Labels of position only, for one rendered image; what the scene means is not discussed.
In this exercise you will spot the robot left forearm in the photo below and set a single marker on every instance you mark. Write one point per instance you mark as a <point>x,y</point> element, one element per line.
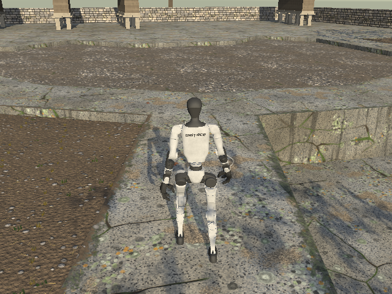
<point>168,169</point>

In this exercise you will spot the robot right upper arm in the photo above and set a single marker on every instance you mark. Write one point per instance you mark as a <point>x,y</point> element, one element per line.
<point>217,137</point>

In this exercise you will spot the robot left upper arm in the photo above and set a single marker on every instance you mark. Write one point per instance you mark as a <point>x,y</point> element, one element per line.
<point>173,143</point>

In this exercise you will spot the right robot hand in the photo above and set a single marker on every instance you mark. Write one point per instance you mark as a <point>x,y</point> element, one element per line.
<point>228,175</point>

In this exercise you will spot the left robot hand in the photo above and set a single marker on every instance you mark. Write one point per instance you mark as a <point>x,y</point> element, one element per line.
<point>163,187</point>

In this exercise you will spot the humanoid robot head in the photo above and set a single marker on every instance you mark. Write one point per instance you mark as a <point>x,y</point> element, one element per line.
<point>194,106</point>

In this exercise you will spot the robot right forearm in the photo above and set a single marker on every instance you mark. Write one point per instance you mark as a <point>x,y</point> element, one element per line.
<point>224,162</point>

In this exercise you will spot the right robot shin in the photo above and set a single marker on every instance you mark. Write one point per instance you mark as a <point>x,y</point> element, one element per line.
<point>212,232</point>

